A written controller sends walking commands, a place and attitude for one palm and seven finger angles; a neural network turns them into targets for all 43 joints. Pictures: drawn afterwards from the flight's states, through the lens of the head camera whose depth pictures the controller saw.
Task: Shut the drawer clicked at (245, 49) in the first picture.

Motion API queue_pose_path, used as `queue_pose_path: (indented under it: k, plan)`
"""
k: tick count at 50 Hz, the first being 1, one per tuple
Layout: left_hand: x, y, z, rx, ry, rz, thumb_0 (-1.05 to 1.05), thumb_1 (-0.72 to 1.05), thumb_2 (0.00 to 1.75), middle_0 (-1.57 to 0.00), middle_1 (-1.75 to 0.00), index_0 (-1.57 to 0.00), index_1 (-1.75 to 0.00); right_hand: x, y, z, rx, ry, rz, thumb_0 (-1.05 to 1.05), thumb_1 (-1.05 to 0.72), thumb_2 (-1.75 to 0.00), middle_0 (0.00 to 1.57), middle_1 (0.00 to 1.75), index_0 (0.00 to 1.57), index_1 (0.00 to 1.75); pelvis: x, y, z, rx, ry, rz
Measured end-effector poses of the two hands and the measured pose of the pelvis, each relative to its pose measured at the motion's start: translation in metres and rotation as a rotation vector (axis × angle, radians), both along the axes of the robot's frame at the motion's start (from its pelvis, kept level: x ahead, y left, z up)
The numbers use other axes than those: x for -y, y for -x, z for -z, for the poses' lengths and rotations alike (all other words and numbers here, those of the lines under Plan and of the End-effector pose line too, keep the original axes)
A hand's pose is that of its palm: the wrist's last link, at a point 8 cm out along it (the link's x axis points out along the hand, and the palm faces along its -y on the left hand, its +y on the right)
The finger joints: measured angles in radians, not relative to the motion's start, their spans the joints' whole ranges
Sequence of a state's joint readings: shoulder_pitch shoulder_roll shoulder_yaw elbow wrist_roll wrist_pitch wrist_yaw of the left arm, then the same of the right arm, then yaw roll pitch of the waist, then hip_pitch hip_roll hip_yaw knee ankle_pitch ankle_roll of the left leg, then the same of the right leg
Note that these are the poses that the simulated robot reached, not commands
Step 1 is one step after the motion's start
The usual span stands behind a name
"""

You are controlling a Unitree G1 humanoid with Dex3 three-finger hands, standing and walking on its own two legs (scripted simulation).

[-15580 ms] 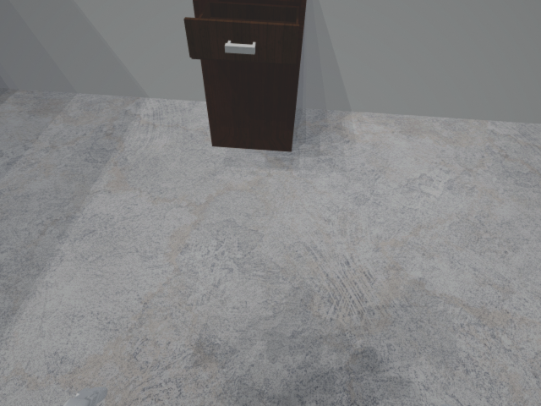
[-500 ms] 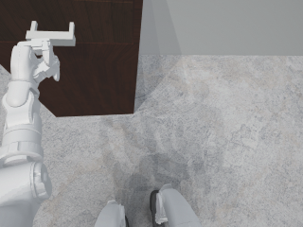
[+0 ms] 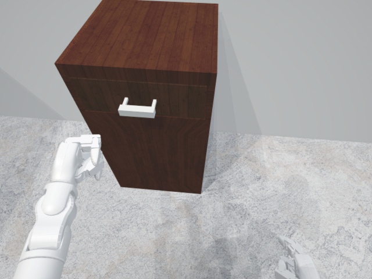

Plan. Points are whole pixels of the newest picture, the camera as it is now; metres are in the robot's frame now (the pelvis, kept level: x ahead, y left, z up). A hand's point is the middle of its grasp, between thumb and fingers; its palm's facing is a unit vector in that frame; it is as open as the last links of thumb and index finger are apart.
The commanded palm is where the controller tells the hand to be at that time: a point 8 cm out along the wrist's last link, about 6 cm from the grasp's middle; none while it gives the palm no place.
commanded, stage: draw the hand back to the body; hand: left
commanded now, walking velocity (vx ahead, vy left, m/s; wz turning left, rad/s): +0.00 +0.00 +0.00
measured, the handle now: (138, 106) +0.61 +0.18 -0.04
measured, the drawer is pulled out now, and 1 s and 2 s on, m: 0.00 0.00 0.00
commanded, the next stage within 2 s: step back with the hand held close in 0.74 s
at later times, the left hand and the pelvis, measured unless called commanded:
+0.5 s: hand (19, 224) +0.18 +0.23 +0.17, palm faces +0.38 -0.85 -0.36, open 3.2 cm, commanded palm +0.12 +0.27 +0.19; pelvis -0.02 -0.01 +0.02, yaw +1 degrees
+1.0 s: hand (0, 247) +0.15 +0.23 +0.19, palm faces +0.42 -0.80 -0.43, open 3.2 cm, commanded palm +0.08 +0.26 +0.20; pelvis -0.04 -0.02 +0.02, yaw +1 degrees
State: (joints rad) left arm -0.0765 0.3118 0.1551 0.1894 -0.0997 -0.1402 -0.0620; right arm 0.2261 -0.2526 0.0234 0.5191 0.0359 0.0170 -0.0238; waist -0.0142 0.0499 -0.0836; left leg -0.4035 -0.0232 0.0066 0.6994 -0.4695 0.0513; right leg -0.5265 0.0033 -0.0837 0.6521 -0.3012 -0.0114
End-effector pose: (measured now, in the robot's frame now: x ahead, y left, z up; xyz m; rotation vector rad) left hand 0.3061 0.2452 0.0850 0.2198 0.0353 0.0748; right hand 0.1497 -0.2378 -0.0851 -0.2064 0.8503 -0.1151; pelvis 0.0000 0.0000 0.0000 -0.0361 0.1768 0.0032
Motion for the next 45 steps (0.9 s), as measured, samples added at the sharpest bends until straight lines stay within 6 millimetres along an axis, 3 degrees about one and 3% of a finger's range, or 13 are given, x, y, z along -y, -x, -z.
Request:
queue_pose_path:
  k: [7, 15, 30, 35, 45]
  plan:
    - [-0.010, 0.054, -0.030, 0.019, -0.053, -0.138, 0.01, 0.89, 0.90, -1.40, -1.60, -1.40, -1.60, -0.020, -0.021, -0.020, 0.086, -0.015, -0.062, 0.01, -0.91, -0.90, 0.20, 0.30, 0.20, 0.29, 0.001, 0.005, -0.014, 0.104, -0.009, -0.009]
    - [-0.019, 0.105, -0.067, 0.102, -0.105, -0.215, 0.01, 0.89, 0.90, -1.40, -1.60, -1.40, -1.60, -0.032, -0.023, -0.032, 0.153, -0.034, -0.120, 0.01, -0.91, -0.90, 0.20, 0.30, 0.21, 0.30, 0.003, 0.012, -0.022, 0.191, -0.015, -0.016]
    - [-0.026, 0.195, -0.119, 0.231, -0.266, -0.303, 0.01, 0.89, 0.90, -1.41, -1.60, -1.41, -1.60, -0.012, 0.003, -0.033, 0.185, -0.016, -0.112, 0.01, -0.91, -0.90, 0.20, 0.30, 0.21, 0.30, 0.013, 0.024, -0.024, 0.255, -0.016, -0.011]
    - [-0.022, 0.207, -0.122, 0.253, -0.277, -0.322, 0.01, 0.89, 0.90, -1.41, -1.60, -1.41, -1.60, -0.006, 0.009, -0.031, 0.196, -0.009, -0.109, 0.01, -0.91, -0.90, 0.20, 0.30, 0.21, 0.30, 0.016, 0.030, -0.023, 0.266, -0.020, -0.015]
    - [-0.012, 0.202, -0.118, 0.256, -0.264, -0.297, 0.01, 0.89, 0.90, -1.41, -1.59, -1.41, -1.60, 0.000, 0.018, -0.032, 0.215, -0.012, -0.096, 0.01, -0.91, -0.90, 0.20, 0.30, 0.21, 0.30, 0.023, 0.035, -0.023, 0.267, -0.022, -0.010]
